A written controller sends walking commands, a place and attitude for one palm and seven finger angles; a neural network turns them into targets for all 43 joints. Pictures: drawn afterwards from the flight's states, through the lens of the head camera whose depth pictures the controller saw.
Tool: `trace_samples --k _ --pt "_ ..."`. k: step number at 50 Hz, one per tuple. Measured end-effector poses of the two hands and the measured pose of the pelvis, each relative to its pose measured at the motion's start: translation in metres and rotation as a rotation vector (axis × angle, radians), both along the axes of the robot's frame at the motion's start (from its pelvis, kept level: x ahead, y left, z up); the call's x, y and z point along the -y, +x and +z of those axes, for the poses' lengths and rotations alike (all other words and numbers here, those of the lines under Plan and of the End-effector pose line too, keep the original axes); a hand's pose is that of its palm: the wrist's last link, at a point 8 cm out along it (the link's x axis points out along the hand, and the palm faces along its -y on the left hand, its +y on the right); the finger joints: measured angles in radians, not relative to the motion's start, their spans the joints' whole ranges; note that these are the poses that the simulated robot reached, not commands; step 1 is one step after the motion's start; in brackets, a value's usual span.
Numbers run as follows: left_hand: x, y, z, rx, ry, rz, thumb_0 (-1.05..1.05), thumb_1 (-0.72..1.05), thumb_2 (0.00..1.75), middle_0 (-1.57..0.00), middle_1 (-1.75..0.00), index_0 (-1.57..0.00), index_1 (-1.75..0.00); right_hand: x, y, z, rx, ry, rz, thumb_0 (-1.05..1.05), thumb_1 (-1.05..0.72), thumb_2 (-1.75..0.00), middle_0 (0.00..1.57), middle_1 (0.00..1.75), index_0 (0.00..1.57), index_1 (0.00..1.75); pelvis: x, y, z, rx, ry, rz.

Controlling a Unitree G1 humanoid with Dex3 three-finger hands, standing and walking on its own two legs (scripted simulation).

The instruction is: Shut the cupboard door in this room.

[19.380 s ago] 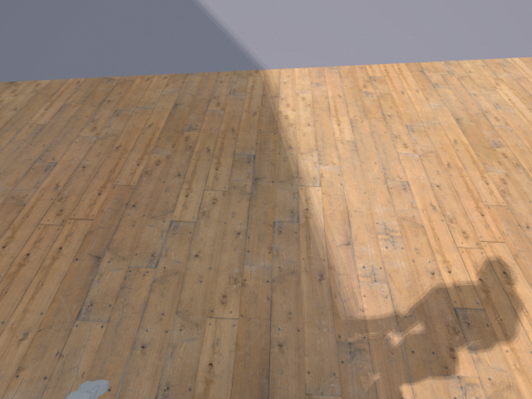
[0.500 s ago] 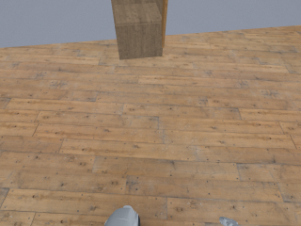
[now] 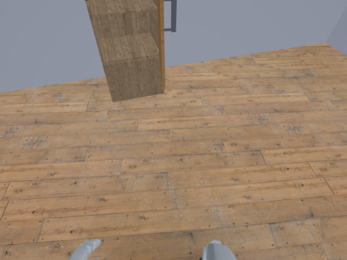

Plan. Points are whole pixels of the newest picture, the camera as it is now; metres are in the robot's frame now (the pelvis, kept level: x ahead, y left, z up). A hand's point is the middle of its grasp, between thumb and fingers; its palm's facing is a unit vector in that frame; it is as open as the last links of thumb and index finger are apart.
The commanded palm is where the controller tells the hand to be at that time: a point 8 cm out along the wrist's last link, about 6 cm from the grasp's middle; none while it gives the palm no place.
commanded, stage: turn or walk to find it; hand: left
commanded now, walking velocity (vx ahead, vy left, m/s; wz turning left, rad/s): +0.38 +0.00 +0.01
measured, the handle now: (169, 15) +1.18 +0.04 +0.06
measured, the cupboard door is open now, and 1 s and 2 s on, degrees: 79 79 79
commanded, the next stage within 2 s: stand and wait in 0.90 s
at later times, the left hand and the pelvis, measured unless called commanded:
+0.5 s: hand (124, 248) +0.19 +0.14 -0.17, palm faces +0.10 -0.97 -0.21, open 7.3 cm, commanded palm none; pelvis +0.22 -0.05 +0.00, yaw +3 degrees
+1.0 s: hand (118, 155) +0.48 +0.21 -0.16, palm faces +0.07 -0.98 -0.19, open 7.4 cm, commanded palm none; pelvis +0.41 +0.01 +0.01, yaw +2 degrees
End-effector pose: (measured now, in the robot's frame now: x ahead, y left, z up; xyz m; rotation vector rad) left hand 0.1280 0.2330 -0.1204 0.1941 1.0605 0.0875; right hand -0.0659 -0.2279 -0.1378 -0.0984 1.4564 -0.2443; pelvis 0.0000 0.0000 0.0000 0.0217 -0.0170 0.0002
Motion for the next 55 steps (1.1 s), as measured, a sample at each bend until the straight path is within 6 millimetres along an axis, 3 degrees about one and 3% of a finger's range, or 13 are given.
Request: trace_samples --k 6,9,13,16,22,26,31,34,38,46,50,55 --pt "0.042 0.090 -0.011 0.024 0.013 -0.079 0.00 0.91 0.90 -0.20 -0.30 -0.20 -0.30 0.003 0.000 -0.015 -0.189 0.079 -0.075 0.01 -0.91 -0.90 0.20 0.30 0.20 0.30 0.030 0.068 -0.018 -0.008 0.002 -0.010" --pt "0.059 0.103 -0.014 0.028 0.006 -0.060 0.00 0.90 0.90 -0.20 -0.30 -0.20 -0.30 0.015 0.030 -0.018 -0.219 0.103 -0.067 0.01 -0.91 -0.90 0.20 0.30 0.20 0.30 0.045 0.093 -0.019 0.010 -0.003 0.000" --pt "0.067 0.086 -0.012 -0.061 -0.004 0.031 0.00 0.91 0.90 -0.20 -0.30 -0.20 -0.30 0.038 0.106 -0.017 -0.120 0.085 -0.014 0.01 -0.91 -0.90 0.20 0.30 0.20 0.30 0.054 0.123 -0.007 0.024 -0.005 0.008" --pt "0.052 0.076 -0.006 -0.112 0.040 0.096 -0.03 0.95 0.90 -0.21 -0.30 -0.20 -0.30 0.052 0.174 -0.015 -0.009 0.064 0.037 0.01 -0.91 -0.90 0.20 0.30 0.19 0.30 0.058 0.144 -0.001 0.020 -0.012 0.016" --pt "0.045 0.056 -0.008 -0.255 0.034 0.155 -0.01 0.94 0.90 -0.20 -0.30 -0.20 -0.30 0.058 0.299 -0.002 0.183 0.033 0.116 0.01 -0.92 -0.90 0.19 0.30 0.19 0.30 0.054 0.191 0.005 0.006 -0.026 0.031" --pt "0.049 0.049 -0.016 -0.329 -0.018 0.207 -0.01 0.92 0.90 -0.20 -0.30 -0.20 -0.30 0.045 0.373 0.007 0.252 0.023 0.193 0.01 -0.92 -0.90 0.19 0.30 0.19 0.30 0.043 0.224 0.004 0.000 -0.040 0.049" --pt "0.050 0.048 -0.032 -0.431 -0.096 0.276 0.00 0.91 0.90 -0.20 -0.30 -0.20 -0.30 0.011 0.461 0.010 0.314 0.009 0.295 0.01 -0.92 -0.90 0.19 0.30 0.19 0.30 0.019 0.269 -0.005 -0.004 -0.056 0.068" --pt "0.043 0.058 -0.042 -0.498 -0.130 0.278 0.00 0.91 0.90 -0.20 -0.30 -0.20 -0.30 -0.010 0.500 0.009 0.372 -0.003 0.313 0.01 -0.91 -0.90 0.19 0.30 0.19 0.30 0.002 0.294 -0.014 0.004 -0.040 0.060" --pt "0.022 0.110 -0.037 -0.477 -0.122 0.226 0.01 0.90 0.90 -0.20 -0.30 -0.20 -0.30 -0.025 0.507 0.013 0.377 0.001 0.249 0.00 -0.91 -0.90 0.20 0.30 0.20 0.30 -0.013 0.322 -0.006 0.022 -0.043 0.035" --pt "-0.020 0.270 -0.020 -0.219 -0.043 0.156 0.01 0.91 0.90 -0.20 -0.30 -0.20 -0.30 -0.007 0.476 0.015 0.200 -0.049 0.119 -0.03 -0.96 -0.90 0.20 0.30 0.20 0.30 -0.020 0.381 0.007 0.016 -0.020 0.029" --pt "-0.021 0.343 -0.011 -0.130 -0.015 0.121 0.00 0.91 0.90 -0.20 -0.30 -0.19 -0.30 -0.009 0.454 0.008 0.065 -0.017 0.072 -0.01 -0.94 -0.90 0.20 0.30 0.20 0.30 -0.013 0.413 0.006 0.010 -0.009 0.028" --pt "0.000 0.424 -0.008 -0.075 0.016 0.047 0.00 0.91 0.90 -0.20 -0.30 -0.19 -0.30 -0.013 0.442 -0.005 -0.075 0.050 0.009 0.00 -0.92 -0.90 0.20 0.30 0.20 0.30 0.004 0.453 -0.001 0.011 0.002 0.025"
